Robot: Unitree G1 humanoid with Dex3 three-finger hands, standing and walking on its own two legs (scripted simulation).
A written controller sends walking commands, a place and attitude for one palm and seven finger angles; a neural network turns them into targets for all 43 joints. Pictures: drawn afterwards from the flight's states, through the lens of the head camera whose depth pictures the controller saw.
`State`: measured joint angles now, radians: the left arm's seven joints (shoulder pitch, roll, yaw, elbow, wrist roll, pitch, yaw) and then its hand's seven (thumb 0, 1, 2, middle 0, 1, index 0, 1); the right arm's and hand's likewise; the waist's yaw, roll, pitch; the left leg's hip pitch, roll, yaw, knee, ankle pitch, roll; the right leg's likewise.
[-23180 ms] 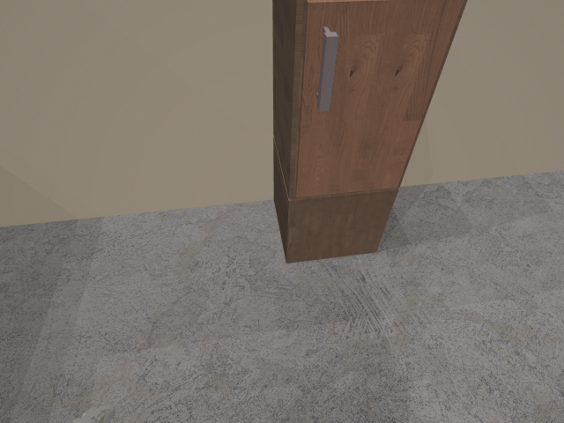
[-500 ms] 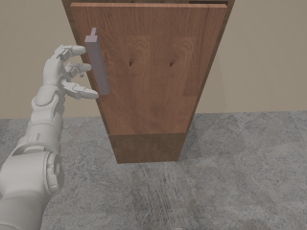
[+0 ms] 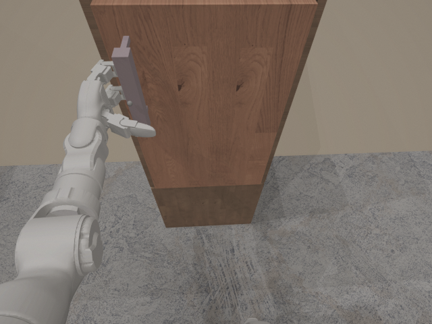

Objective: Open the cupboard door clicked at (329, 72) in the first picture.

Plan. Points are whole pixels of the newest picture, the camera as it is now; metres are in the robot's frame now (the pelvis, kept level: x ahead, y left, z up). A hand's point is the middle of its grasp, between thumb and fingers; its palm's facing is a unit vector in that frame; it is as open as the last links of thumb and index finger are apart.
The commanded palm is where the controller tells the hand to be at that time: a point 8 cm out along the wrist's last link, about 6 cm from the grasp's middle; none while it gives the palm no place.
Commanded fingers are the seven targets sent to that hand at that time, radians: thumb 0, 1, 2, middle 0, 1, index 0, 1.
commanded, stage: slide the fingers in behind the handle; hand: left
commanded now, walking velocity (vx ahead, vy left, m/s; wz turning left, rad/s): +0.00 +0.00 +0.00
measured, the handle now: (135, 87) +0.53 +0.14 +0.13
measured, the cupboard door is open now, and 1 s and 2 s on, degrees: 0 0 5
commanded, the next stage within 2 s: close the thumb around the handle in 0.80 s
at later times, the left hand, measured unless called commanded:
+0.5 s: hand (142, 103) +0.48 +0.12 +0.14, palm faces +0.01 -1.00 +0.01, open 14.0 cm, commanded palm +0.45 +0.17 +0.13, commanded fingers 0.00 -0.50 0.30 -0.30 -1.20 -0.30 -1.20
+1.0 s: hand (142, 104) +0.48 +0.12 +0.13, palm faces +0.00 -1.00 -0.01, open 13.8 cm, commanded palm +0.45 +0.17 +0.13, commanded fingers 0.00 -0.16 0.44 -0.32 -1.24 -0.32 -1.24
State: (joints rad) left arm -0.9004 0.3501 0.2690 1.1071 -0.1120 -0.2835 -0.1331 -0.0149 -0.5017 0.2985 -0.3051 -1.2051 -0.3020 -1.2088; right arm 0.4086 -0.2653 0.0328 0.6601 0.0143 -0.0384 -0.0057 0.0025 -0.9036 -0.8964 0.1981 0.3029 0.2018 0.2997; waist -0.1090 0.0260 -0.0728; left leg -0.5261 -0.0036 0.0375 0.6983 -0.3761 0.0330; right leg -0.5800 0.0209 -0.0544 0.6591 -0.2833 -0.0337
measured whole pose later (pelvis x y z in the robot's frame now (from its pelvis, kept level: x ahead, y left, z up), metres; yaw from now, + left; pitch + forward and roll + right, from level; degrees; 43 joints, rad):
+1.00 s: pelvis -0.01 +0.00 +0.00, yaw +0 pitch +11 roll +0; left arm -0.93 0.30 0.26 1.14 -0.10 -0.31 -0.07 -0.02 -0.47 0.31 -0.30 -1.20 -0.30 -1.20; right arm 0.39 -0.26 0.03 0.67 0.01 -0.06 -0.01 0.00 -0.90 -0.90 0.20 0.30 0.20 0.30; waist -0.12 0.02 -0.06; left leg -0.52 -0.01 0.05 0.69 -0.36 0.03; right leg -0.58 0.02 -0.04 0.66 -0.26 -0.03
